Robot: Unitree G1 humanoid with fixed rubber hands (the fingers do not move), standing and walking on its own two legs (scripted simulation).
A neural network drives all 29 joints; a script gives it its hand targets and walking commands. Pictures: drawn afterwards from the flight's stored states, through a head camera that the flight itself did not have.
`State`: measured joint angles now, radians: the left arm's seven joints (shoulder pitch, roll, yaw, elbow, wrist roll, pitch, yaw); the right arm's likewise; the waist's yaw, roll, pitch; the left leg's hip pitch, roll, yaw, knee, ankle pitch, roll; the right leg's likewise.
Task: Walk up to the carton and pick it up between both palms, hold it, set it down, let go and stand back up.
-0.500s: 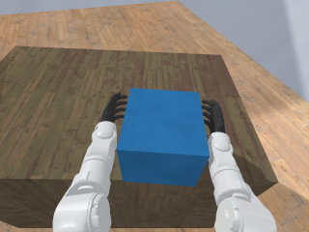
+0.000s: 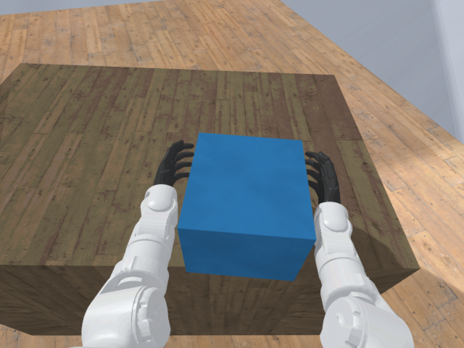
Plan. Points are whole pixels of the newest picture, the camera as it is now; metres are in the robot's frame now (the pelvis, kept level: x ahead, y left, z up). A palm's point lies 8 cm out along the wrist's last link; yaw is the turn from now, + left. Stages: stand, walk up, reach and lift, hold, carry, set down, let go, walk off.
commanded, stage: set down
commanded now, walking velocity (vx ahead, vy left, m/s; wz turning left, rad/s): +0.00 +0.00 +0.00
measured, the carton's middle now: (245, 205) +0.38 +0.00 +0.02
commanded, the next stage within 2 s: none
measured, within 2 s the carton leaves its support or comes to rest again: neither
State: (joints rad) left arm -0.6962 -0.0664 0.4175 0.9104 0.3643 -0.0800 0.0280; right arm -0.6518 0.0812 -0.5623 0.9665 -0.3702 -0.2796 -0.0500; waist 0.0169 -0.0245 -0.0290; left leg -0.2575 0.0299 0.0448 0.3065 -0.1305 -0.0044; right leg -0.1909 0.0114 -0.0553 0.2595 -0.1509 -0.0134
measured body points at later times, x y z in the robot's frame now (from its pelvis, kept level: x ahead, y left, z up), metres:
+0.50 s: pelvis +0.00 +0.00 +0.00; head +0.04 +0.02 +0.45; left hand +0.40 +0.15 +0.06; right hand +0.39 -0.15 +0.05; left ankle +0.01 +0.12 -0.75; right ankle -0.02 -0.11 -0.75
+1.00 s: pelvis -0.01 +0.00 -0.01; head +0.04 +0.02 +0.44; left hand +0.41 +0.15 +0.04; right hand +0.40 -0.15 +0.04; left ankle +0.01 +0.12 -0.75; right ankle -0.02 -0.11 -0.75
